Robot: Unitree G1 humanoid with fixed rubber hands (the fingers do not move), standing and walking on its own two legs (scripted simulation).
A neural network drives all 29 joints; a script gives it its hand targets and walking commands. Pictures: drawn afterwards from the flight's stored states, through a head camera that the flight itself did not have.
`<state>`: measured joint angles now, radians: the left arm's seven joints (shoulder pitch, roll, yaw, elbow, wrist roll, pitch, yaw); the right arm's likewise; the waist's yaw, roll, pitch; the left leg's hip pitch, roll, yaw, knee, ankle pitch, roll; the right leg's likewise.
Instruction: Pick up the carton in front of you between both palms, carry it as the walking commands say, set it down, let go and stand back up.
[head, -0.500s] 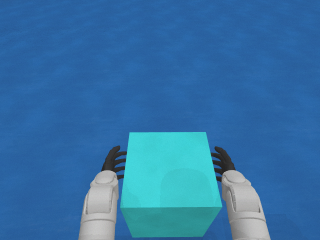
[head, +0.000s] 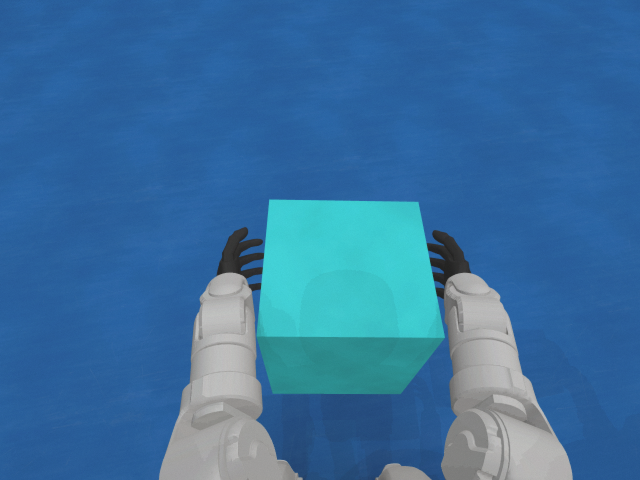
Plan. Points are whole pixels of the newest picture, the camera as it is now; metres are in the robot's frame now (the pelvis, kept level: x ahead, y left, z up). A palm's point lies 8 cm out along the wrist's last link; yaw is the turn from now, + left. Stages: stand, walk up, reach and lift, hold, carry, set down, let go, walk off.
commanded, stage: set down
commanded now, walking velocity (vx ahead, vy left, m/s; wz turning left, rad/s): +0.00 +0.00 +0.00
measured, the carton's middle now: (340, 304) +0.37 -0.01 -0.06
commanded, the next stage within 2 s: none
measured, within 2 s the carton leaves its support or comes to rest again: neither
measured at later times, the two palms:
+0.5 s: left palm (252, 312) +0.41 +0.15 -0.17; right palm (415, 299) +0.43 -0.15 -0.17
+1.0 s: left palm (259, 329) +0.45 +0.16 -0.33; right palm (393, 313) +0.48 -0.14 -0.33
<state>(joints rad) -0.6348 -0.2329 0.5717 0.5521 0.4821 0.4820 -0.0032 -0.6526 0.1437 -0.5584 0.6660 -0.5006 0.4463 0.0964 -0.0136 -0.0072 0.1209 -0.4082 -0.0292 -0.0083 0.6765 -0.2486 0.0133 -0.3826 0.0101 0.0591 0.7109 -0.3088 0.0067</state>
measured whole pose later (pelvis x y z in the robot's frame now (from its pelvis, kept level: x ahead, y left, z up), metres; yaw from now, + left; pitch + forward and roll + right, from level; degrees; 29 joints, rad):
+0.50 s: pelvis -0.01 -0.02 -0.11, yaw +0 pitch +36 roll +0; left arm -0.73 -0.16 0.52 0.46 0.27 0.26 0.01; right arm -0.78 0.09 -0.44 0.57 -0.25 0.27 0.01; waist 0.02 -0.03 -0.13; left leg -1.46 -0.01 -0.04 1.21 -0.38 -0.02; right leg -1.43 0.05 0.02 1.24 -0.45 -0.01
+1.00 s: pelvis -0.03 -0.01 -0.24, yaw +0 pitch +46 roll +0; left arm -1.04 -0.07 0.55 0.54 0.24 0.32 0.07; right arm -1.13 -0.06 -0.41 0.74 -0.20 0.31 -0.01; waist 0.03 -0.04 -0.09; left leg -2.00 -0.02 -0.04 1.67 -0.47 -0.03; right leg -1.96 0.06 0.02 1.71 -0.55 0.01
